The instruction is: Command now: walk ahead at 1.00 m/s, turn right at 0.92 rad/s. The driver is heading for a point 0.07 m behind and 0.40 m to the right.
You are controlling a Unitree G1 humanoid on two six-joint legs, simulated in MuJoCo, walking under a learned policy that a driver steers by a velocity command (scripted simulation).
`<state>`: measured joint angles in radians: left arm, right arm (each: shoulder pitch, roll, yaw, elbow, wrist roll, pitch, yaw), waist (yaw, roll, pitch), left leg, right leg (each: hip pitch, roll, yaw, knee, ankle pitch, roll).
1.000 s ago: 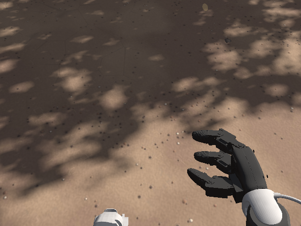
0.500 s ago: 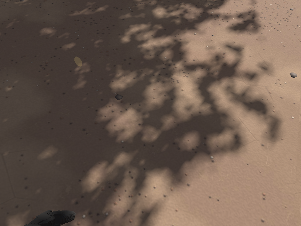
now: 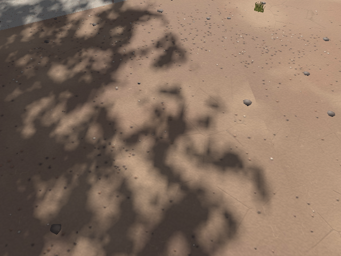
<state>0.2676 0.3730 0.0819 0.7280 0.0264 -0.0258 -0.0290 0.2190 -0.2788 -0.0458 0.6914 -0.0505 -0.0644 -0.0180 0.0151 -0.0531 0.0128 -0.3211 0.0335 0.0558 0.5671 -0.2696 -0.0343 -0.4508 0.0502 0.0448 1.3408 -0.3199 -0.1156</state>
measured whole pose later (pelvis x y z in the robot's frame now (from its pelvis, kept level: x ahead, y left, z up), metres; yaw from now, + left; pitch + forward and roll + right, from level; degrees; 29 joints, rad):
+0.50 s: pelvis +0.30 +0.00 +0.01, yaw -12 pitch +0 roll +0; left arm 0.23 0.20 0.00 0.79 0.02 -0.04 0.00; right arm 0.19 -0.23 -0.01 0.75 -0.02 0.01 -0.01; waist 0.00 0.02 0.11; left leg -0.50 0.06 -0.03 0.99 -0.40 -0.02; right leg -0.33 0.12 0.00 0.42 -0.08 -0.12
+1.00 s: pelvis +0.33 +0.05 +0.01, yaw -33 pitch +0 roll -1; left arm 0.21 0.32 0.10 0.73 0.01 0.09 -0.05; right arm 0.18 -0.25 -0.03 0.67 -0.03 0.03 -0.05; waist 0.01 -0.03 0.06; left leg -0.20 0.06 0.20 0.45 -0.25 0.04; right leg -0.49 0.01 0.00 1.05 -0.39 0.06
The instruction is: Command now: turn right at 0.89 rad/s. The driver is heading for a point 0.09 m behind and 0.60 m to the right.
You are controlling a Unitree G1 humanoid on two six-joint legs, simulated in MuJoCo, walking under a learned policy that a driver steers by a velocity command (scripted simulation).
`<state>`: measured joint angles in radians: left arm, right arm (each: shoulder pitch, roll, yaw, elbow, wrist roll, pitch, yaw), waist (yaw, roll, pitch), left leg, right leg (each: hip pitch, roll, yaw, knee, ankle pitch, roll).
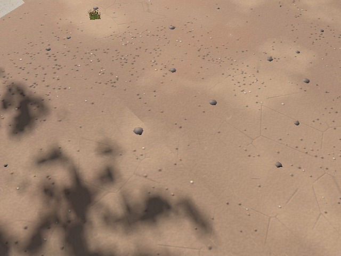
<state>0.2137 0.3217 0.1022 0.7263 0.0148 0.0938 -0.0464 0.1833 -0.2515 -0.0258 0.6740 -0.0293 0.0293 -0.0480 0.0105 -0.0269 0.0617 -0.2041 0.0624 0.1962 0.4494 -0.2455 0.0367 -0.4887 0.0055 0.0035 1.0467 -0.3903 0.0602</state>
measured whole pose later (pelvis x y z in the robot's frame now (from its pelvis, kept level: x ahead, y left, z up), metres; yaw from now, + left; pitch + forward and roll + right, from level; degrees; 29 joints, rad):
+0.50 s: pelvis -0.02 -0.04 +0.00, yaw -28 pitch +2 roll +1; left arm 0.24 0.32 0.08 0.65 0.01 0.06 -0.01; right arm 0.15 -0.31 -0.05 0.65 -0.02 0.07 -0.02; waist 0.02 0.03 0.06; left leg -0.53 0.02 -0.07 0.94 -0.37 -0.06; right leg -0.29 0.15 0.19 0.47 -0.19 -0.08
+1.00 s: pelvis +0.01 -0.04 +0.01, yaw -57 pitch +1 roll -1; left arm 0.23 0.36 0.09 0.68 0.03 0.09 -0.10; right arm 0.23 -0.30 -0.04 0.65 -0.03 0.01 -0.03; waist 0.00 -0.02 0.02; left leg -0.14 0.05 0.16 0.36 -0.23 0.02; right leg -0.51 0.00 0.02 1.08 -0.32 0.04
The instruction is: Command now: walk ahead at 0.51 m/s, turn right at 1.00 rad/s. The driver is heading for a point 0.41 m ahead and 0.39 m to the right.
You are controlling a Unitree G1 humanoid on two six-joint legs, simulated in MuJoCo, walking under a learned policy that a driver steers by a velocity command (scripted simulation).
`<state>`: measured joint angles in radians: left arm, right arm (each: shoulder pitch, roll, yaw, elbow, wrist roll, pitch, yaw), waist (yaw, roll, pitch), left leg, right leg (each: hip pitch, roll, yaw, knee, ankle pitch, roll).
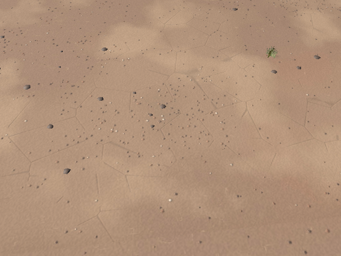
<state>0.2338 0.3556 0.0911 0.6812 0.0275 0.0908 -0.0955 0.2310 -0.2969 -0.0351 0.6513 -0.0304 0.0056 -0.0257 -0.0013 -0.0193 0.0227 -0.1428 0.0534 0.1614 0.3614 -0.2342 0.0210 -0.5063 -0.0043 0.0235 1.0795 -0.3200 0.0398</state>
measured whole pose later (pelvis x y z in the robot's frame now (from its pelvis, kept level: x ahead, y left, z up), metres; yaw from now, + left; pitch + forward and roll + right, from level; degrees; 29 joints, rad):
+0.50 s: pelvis +0.23 -0.18 -0.01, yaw -28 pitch +1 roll +1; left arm 0.41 0.29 0.03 0.75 0.01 -0.02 -0.02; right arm 0.18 -0.30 -0.01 0.64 -0.07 -0.01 0.04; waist 0.03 0.03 0.02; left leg -0.66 0.14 -0.02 1.09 -0.26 -0.07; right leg -0.11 0.16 0.08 0.44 -0.34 -0.15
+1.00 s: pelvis +0.52 -0.38 -0.01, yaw -42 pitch +0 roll +2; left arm -0.04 0.30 0.01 0.65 0.05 -0.01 -0.05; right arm 0.39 -0.31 -0.04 0.84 0.00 -0.08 0.03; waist -0.08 -0.02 0.11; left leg -0.10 -0.02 0.10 0.38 -0.27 0.01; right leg -0.59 0.02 0.06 0.70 0.04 -0.06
